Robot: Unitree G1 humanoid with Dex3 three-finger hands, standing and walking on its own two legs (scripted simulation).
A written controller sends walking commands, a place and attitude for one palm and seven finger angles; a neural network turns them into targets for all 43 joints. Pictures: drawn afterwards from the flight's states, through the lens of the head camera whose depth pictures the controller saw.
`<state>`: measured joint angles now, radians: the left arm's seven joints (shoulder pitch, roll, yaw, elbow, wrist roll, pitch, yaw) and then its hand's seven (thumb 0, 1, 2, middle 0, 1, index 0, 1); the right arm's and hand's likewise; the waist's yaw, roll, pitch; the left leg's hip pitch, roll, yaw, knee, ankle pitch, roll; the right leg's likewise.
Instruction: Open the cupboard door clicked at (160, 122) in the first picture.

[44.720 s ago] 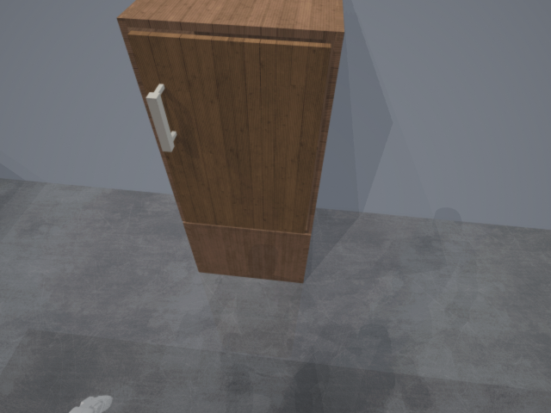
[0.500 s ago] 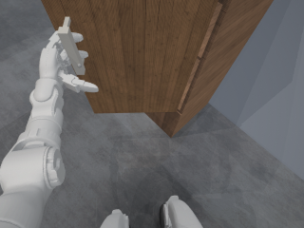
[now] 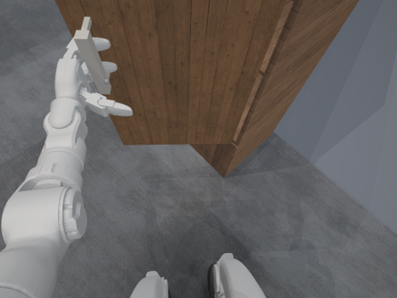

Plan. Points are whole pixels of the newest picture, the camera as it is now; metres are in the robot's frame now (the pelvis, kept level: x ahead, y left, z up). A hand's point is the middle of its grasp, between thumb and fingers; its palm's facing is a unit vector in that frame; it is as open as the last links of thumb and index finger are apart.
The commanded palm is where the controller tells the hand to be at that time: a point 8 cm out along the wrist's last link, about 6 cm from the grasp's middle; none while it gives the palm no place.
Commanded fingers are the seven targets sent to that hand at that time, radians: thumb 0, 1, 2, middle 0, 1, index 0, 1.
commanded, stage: slide the fingers in behind the handle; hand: left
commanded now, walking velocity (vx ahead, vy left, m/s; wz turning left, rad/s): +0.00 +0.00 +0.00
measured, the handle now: (96, 58) +0.57 +0.16 +0.09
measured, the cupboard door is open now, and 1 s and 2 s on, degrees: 49 50 86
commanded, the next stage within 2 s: close the thumb around the handle in 0.12 s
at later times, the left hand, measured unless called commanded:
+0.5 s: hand (108, 79) +0.52 +0.14 +0.08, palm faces -0.05 -1.00 -0.03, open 11.8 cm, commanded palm +0.50 +0.17 +0.08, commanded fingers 0.00 0.34 0.66 -0.36 -1.29 -0.36 -1.29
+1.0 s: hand (108, 80) +0.52 +0.14 +0.08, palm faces -0.05 -1.00 -0.02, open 5.6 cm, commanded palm +0.50 +0.18 +0.08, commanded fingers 0.00 0.90 0.90 -0.40 -1.35 -0.40 -1.35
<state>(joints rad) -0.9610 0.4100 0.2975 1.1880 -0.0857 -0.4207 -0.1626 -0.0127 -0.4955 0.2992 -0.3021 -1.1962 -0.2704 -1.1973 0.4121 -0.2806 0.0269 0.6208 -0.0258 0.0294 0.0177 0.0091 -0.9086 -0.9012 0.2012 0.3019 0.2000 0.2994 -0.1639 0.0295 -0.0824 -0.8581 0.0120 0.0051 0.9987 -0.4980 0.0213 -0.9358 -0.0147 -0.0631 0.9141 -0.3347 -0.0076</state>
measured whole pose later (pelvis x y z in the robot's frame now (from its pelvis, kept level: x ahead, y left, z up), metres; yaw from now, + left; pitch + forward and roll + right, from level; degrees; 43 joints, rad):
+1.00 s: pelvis +0.01 +0.00 +0.00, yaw -1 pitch +21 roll -2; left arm -0.92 0.39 0.32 1.15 -0.08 -0.41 -0.17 0.01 0.76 0.83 -0.39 -1.34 -0.36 -1.34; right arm 0.40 -0.27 0.03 0.61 -0.02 0.05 0.02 0.01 -0.91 -0.90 0.20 0.30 0.20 0.30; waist -0.16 0.03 -0.09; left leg -0.84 0.02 0.01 0.99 -0.51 0.03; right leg -0.92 -0.01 -0.05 0.90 -0.34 0.00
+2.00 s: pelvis +0.03 -0.03 +0.03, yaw +1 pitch +9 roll +0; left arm 0.12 -0.09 -0.24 0.08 0.10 -0.19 0.52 0.04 0.67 0.72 -0.35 -1.31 -0.37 -1.34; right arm 0.18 -0.16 0.01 0.51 -0.06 0.06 0.02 0.01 -0.91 -0.90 0.20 0.30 0.20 0.30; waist -0.01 0.04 -0.11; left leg -0.50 0.02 0.00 0.83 -0.48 -0.02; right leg -0.61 0.00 -0.07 0.82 -0.37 -0.04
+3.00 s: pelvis -0.01 -0.02 +0.02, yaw +2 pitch +8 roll +0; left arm -0.06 -0.11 -0.28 0.24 0.09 -0.19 0.59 -0.01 -0.48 0.31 -0.28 -0.78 -0.26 -0.79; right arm 0.19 -0.18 0.02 0.58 -0.06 0.01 0.02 0.02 -0.91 -0.90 0.20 0.30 0.20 0.30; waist 0.00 0.03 -0.09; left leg -0.57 -0.01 -0.01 0.90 -0.46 0.00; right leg -0.67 -0.03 -0.07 0.88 -0.34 -0.03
